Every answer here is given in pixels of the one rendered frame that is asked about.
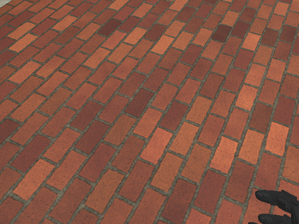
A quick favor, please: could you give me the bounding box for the robot right hand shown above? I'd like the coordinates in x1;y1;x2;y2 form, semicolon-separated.
248;189;299;224

